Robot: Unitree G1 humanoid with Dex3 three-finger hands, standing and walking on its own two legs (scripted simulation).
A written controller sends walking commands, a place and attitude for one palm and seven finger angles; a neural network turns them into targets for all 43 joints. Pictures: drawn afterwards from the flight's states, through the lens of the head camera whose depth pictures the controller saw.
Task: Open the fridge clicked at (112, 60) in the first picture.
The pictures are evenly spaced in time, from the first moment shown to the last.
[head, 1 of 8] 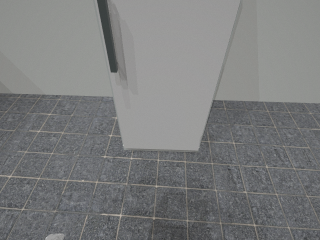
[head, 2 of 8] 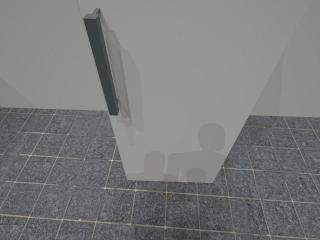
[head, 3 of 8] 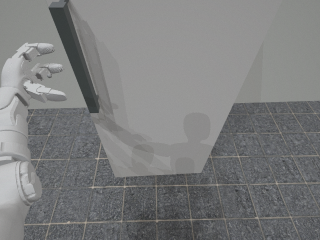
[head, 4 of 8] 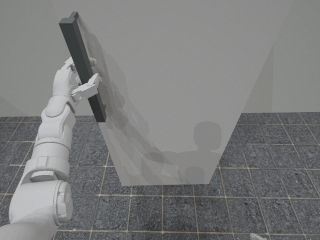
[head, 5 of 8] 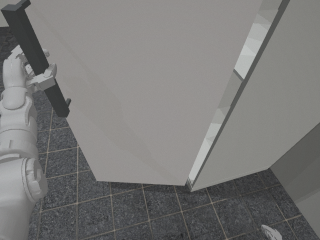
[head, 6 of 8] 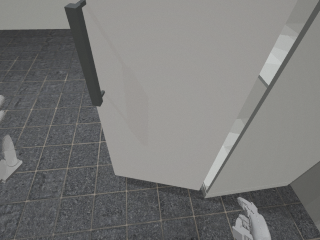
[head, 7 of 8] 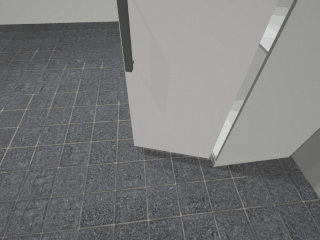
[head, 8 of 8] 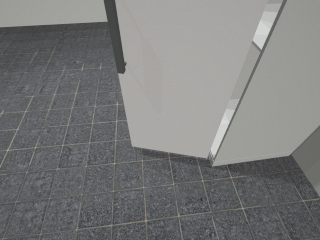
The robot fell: no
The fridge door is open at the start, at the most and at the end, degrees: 0 78 71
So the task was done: yes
